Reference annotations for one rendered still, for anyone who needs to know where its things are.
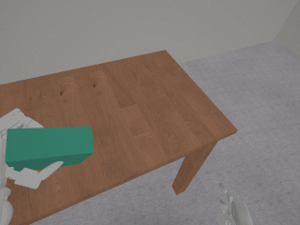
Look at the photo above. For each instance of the right robot hand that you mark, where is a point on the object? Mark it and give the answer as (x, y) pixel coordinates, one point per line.
(237, 212)

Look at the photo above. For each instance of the left robot forearm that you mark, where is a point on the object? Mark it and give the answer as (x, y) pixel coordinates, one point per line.
(6, 209)

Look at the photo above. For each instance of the left robot hand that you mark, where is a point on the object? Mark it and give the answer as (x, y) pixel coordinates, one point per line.
(26, 177)

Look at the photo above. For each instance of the sponge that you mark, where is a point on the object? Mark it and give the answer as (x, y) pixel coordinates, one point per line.
(36, 148)

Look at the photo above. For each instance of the table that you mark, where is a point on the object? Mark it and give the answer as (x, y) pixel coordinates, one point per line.
(145, 112)

